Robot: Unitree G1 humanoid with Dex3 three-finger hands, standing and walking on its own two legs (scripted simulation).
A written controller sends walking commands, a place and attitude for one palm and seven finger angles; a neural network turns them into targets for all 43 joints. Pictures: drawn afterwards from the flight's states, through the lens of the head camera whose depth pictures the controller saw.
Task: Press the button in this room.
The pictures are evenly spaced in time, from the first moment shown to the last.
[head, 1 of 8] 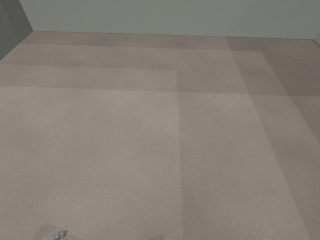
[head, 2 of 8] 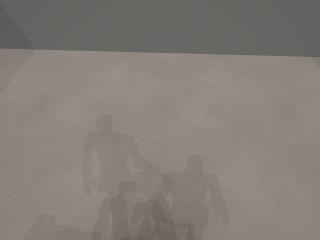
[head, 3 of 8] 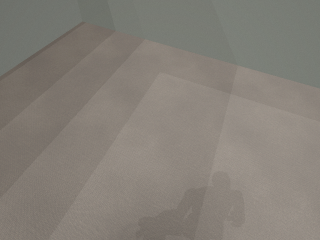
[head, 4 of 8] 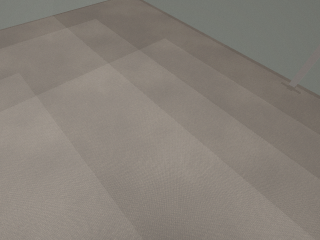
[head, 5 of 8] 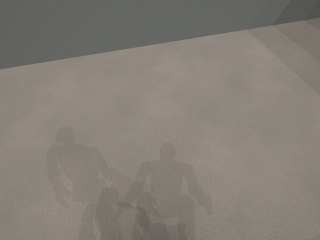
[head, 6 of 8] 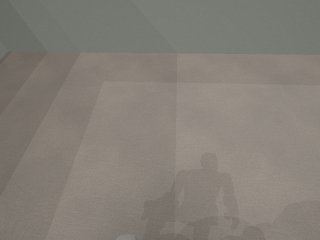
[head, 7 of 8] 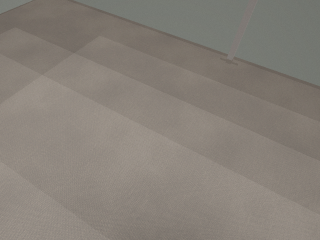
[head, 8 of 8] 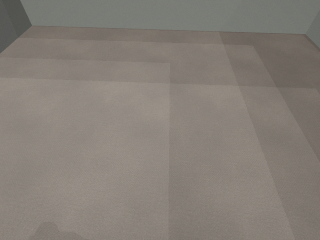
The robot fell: no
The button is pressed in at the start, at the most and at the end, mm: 0 0 0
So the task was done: no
